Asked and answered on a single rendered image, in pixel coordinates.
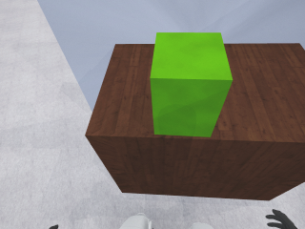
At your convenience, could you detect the pedestal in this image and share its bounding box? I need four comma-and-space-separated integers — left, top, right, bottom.
85, 43, 305, 201

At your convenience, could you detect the left robot thigh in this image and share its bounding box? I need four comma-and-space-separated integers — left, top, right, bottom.
119, 215, 153, 229

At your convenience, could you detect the carton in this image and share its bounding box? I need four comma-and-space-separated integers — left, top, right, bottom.
150, 32, 233, 137

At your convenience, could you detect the right robot hand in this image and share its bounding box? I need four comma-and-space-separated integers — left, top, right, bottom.
265, 209, 297, 229

